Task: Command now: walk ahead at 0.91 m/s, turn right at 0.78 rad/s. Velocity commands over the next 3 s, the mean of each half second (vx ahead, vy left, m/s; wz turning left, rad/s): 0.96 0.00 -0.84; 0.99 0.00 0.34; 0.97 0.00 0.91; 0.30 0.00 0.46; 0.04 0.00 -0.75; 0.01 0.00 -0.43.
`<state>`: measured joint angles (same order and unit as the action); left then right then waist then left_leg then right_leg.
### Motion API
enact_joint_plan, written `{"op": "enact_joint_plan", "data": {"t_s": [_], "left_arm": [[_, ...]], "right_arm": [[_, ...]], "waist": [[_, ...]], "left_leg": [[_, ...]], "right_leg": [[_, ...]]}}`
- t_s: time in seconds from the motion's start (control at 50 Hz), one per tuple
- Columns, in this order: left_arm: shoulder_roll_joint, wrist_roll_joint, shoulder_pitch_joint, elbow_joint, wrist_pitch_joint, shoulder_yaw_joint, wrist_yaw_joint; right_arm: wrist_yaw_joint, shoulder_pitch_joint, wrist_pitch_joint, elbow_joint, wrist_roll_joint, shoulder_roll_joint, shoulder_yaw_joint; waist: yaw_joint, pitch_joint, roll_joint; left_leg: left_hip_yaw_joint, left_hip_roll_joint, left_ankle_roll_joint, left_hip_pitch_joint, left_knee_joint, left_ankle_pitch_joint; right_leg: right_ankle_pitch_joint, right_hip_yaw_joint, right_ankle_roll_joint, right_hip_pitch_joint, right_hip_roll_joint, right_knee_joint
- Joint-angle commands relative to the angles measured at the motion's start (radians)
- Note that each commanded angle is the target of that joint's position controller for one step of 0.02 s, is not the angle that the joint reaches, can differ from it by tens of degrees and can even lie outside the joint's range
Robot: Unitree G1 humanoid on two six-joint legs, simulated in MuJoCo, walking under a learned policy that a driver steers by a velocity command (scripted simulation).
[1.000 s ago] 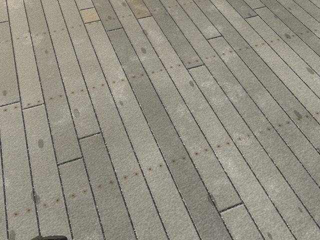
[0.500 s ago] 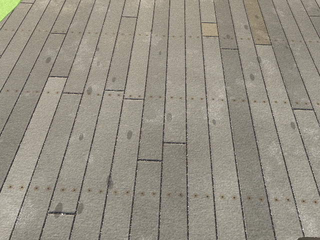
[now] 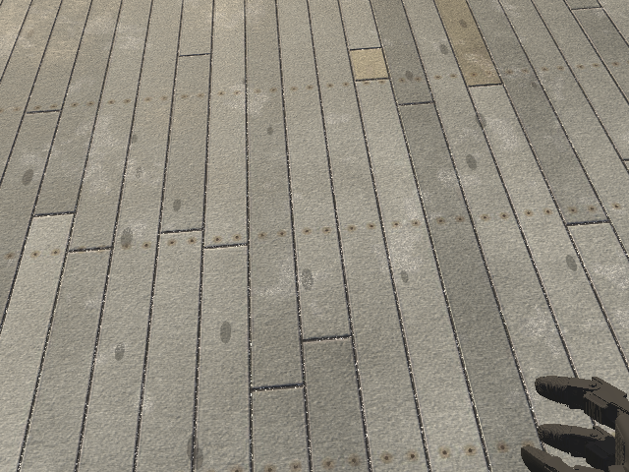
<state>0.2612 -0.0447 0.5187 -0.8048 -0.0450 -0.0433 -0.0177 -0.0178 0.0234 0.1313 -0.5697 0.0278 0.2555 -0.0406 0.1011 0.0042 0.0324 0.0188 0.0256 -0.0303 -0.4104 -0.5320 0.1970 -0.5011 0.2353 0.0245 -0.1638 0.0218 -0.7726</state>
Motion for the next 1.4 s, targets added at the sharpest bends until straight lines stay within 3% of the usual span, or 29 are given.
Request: {"op": "enact_joint_plan", "data": {"t_s": [0.02, 0.06, 0.12, 0.26, 0.32, 0.36, 0.38, 0.4, 0.42, 0.44, 0.46, 0.48, 0.54, 0.64, 0.8, 0.84, 0.88, 0.9, 0.92, 0.94, 0.98, 1.04, 1.12, 1.26, 1.3, 1.32, 1.34, 1.36, 1.4], "left_arm": [[0.101, -0.042, -0.150, 0.178, -0.044, -0.008, -0.002], [0.101, 0.001, -0.254, 0.177, -0.031, -0.013, 0.014], [0.027, -0.013, -0.296, 0.216, 0.012, -0.003, 0.034], [0.058, 0.016, -0.463, 0.288, 0.013, 0.011, 0.082], [0.118, 0.002, -0.470, 0.293, 0.004, -0.016, 0.091], [0.227, -0.015, -0.160, 0.238, 0.020, -0.071, 0.087], [0.312, -0.012, 0.075, 0.164, 0.037, -0.117, 0.070], [0.338, -0.013, 0.053, 0.123, 0.048, -0.107, 0.052], [0.357, 0.019, -0.030, 0.203, 0.020, -0.094, 0.054], [0.257, 0.026, -0.027, 0.216, 0.002, -0.081, 0.057], [0.250, 0.029, -0.047, 0.194, -0.020, -0.077, 0.058], [0.226, 0.034, -0.128, 0.197, -0.039, -0.067, 0.063], [0.137, 0.065, -0.262, 0.205, -0.060, -0.035, 0.058], [0.116, 0.050, -0.175, 0.134, -0.088, -0.021, 0.033], [0.185, 0.064, -0.080, 0.057, -0.064, -0.027, -0.006], [0.219, 0.096, -0.100, 0.056, -0.036, -0.038, -0.031], [0.251, 0.092, -0.252, 0.115, -0.024, -0.047, -0.042], [0.045, 0.109, -0.112, 0.156, -0.045, 0.004, -0.011], [0.071, 0.038, -0.051, 0.185, -0.076, 0.033, 0.017], [0.146, -0.012, -0.232, 0.222, -0.098, 0.012, 0.020], [0.135, 0.024, -0.355, 0.262, -0.126, 0.025, 0.021], [0.121, 0.064, -0.304, 0.250, -0.116, 0.016, 0.018], [0.096, 0.080, -0.466, 0.307, -0.099, 0.030, 0.007], [0.150, 0.010, -0.569, 0.347, -0.112, -0.017, 0.009], [0.203, 0.001, -0.332, 0.304, -0.116, -0.059, 0.005], [0.237, 0.006, -0.100, 0.272, -0.106, -0.071, -0.005], [0.331, 0.051, -0.043, 0.241, -0.098, -0.079, 0.012], [0.255, 0.044, -0.096, 0.252, -0.087, -0.076, 0.019], [0.162, 0.047, -0.155, 0.235, -0.068, -0.055, 0.007]], "right_arm": [[0.012, 0.399, -0.011, -0.039, -0.026, 0.184, -0.075], [0.019, 0.367, -0.027, -0.070, -0.041, 0.123, -0.056], [0.015, 0.271, -0.025, -0.111, -0.038, 0.052, -0.036], [0.029, 0.218, -0.013, -0.150, -0.029, 0.190, -0.067], [0.033, 0.289, -0.030, -0.168, -0.034, 0.281, -0.080], [0.034, 0.235, -0.058, -0.141, -0.023, 0.355, -0.099], [0.034, 0.205, -0.052, -0.122, -0.020, 0.314, -0.087], [0.022, 0.293, -0.030, -0.126, -0.058, 0.101, -0.026], [0.012, 0.381, 0.016, -0.041, -0.017, 0.077, 0.007], [0.011, 0.256, 0.042, -0.052, 0.014, 0.217, -0.018], [0.017, 0.189, 0.047, -0.030, 0.036, 0.205, -0.016], [0.030, 0.168, 0.041, -0.045, 0.015, 0.180, -0.008], [0.023, 0.276, -0.012, -0.103, 0.006, 0.156, -0.009], [0.016, 0.079, -0.045, -0.063, -0.012, 0.086, 0.021], [-0.067, -0.071, 0.000, -0.019, 0.015, 0.107, 0.004], [-0.065, 0.038, -0.020, -0.021, 0.022, 0.158, -0.023], [-0.041, 0.502, -0.053, -0.132, 0.024, 0.252, -0.076], [-0.024, 0.547, -0.060, -0.169, 0.008, 0.282, -0.064], [-0.013, 0.548, -0.057, -0.137, -0.014, 0.300, -0.084], [0.003, 0.527, -0.047, -0.124, -0.036, 0.228, -0.076], [-0.001, 0.421, -0.034, -0.099, -0.027, 0.188, -0.057], [-0.002, 0.294, -0.035, -0.063, -0.022, 0.165, -0.049], [0.017, 0.285, -0.042, -0.071, 0.016, 0.156, -0.047], [0.037, 0.369, -0.067, -0.131, 0.030, 0.161, -0.062], [0.024, 0.337, -0.074, -0.119, 0.005, 0.156, -0.057], [0.015, 0.328, -0.078, -0.088, -0.029, 0.074, -0.028], [0.009, 0.518, -0.066, -0.043, 0.027, -0.032, 0.010], [0.023, 0.465, -0.073, -0.054, 0.063, 0.059, 0.009], [0.026, 0.258, -0.084, -0.041, 0.005, 0.158, -0.018]], "waist": [[-0.248, 0.177, -0.304], [-0.230, 0.014, -0.132], [-0.146, -0.099, -0.142], [-0.112, -0.207, -0.020], [-0.082, -0.109, -0.100], [0.107, 0.062, -0.185], [0.218, 0.165, -0.122], [0.078, 0.109, 0.229], [-0.031, 0.388, 0.372], [0.051, 0.345, 0.121], [0.013, 0.168, 0.008], [-0.046, 0.070, -0.144], [-0.149, -0.009, -0.054], [-0.065, -0.157, -0.017], [-0.028, -0.106, 0.028], [-0.119, -0.010, 0.105], [-0.375, 0.161, 0.063], [-0.216, 0.215, -0.299], [-0.217, 0.499, -0.337], [-0.274, 0.315, -0.178], [-0.201, 0.114, 0.035], [-0.069, -0.011, 0.040], [-0.110, -0.146, 0.000], [-0.170, -0.053, -0.134], [-0.024, 0.098, -0.122], [0.068, 0.290, -0.048], [-0.045, 0.443, 0.421], [-0.019, 0.343, 0.387], [0.019, 0.082, 0.045]], "left_leg": [[0.675, -0.441, 0.218, 0.821, 0.259, 0.577], [0.363, -0.354, 0.180, 0.602, 0.269, 0.217], [0.166, -0.303, 0.153, 0.410, 0.348, 0.054], [-0.214, -0.252, 0.114, 0.292, 0.463, -0.245], [-0.268, -0.265, 0.093, 0.435, 0.283, -1.049], [-0.258, -0.296, 0.094, 0.435, -0.115, -1.357], [-0.247, -0.243, 0.060, 0.225, -0.438, -1.151], [-0.197, -0.061, 0.015, -0.125, -0.889, 0.277], [0.042, 0.045, 0.030, -0.355, -1.113, 0.418], [0.126, -0.027, 0.070, -0.366, -1.039, 0.258], [0.105, -0.049, 0.083, -0.380, -0.953, 0.190], [0.113, -0.096, 0.081, -0.321, -0.873, 0.133], [0.114, -0.190, 0.065, -0.187, -0.757, 0.069], [0.023, -0.198, 0.031, -0.266, -0.431, -0.262], [-0.125, 0.009, 0.112, -0.186, -0.022, -0.470], [-0.202, 0.094, 0.141, -0.094, -0.068, -0.289], [-0.073, 0.061, 0.233, 0.438, -0.066, -0.319], [0.270, -0.146, 0.356, 0.823, -0.129, -0.128], [0.862, -0.277, 0.503, 1.013, 0.097, 0.419], [0.870, -0.281, 0.445, 0.915, 0.244, 0.536], [0.758, -0.214, 0.380, 0.577, 0.288, 0.408], [0.583, -0.097, 0.396, 0.273, 0.342, 0.170], [0.395, 0.001, 0.347, -0.044, 0.364, 0.028], [0.487, -0.020, 0.214, 0.129, 0.165, 0.087], [0.441, -0.003, 0.157, 0.175, -0.132, -0.164], [0.353, 0.036, 0.129, 0.020, -0.466, -0.050], [0.237, 0.124, 0.086, -0.313, -0.818, 0.416], [0.172, -0.006, 0.080, -0.467, -0.940, 0.288], [0.103, -0.069, 0.074, -0.475, -0.919, 0.149]], "right_leg": [[0.077, -0.095, 0.031, -0.826, 0.050, -0.609], [0.176, -0.127, 0.029, -0.771, 0.111, -0.574], [0.212, -0.135, 0.028, -0.742, 0.162, -0.568], [0.536, -0.273, 0.029, -0.586, 0.121, -0.148], [0.488, -0.407, 0.101, -0.375, -0.029, -0.072], [0.349, -0.423, 0.152, -0.040, -0.104, -0.063], [0.431, -0.345, 0.192, 0.343, -0.108, 0.023], [0.457, -0.088, 0.245, 0.533, 0.021, 0.005], [-0.028, 0.549, 0.451, 0.698, 0.221, 0.335], [-0.175, 0.611, 0.369, 0.612, 0.239, 0.489], [-0.159, 0.581, 0.335, 0.438, 0.238, 0.550], [-0.054, 0.503, 0.303, 0.259, 0.214, 0.550], [0.157, 0.244, 0.284, -0.030, 0.150, 0.557], [0.470, -0.127, 0.178, -0.142, 0.049, 0.646], [1.141, -0.331, 0.007, 0.263, 0.119, 0.591], [1.652, -0.350, -0.025, 0.379, 0.148, 0.362], [1.845, -0.353, -0.053, 0.101, 0.131, -0.215], [0.207, -0.260, -0.079, -0.377, -0.036, -0.682], [-0.048, -0.099, -0.112, -0.466, -0.152, -0.814], [0.029, -0.051, -0.072, -0.665, -0.089, -0.799], [0.109, -0.075, 0.012, -0.599, -0.033, -0.649], [0.174, -0.050, -0.001, -0.482, 0.016, -0.459], [0.352, -0.144, -0.078, -0.355, 0.020, -0.067], [0.561, -0.086, -0.102, -0.104, -0.036, 0.300], [0.430, -0.102, -0.049, 0.132, -0.001, 0.269], [0.220, 0.038, 0.002, 0.455, 0.154, 0.190], [-0.175, 0.651, 0.191, 0.737, 0.421, 0.397], [-0.468, 0.786, 0.186, 0.645, 0.429, 0.481], [-0.110, 0.396, 0.109, 0.389, 0.318, 0.475]]}}
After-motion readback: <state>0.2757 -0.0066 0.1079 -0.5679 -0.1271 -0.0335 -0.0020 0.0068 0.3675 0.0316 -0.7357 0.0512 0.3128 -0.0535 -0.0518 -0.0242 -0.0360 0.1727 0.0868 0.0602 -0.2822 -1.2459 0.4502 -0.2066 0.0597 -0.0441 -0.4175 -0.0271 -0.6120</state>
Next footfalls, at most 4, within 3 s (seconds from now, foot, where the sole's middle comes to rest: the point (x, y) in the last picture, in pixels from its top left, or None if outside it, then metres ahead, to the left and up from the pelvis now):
0.38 right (457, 471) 0.47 -0.18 -0.76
0.88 left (475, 270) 0.96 -0.25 -0.76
1.32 right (563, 178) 1.30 -0.51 -0.76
1.74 left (447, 116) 1.54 -0.20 -0.76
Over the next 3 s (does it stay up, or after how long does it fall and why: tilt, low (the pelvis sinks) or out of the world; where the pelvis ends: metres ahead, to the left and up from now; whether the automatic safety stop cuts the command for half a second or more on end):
stays up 1.56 -0.35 0.01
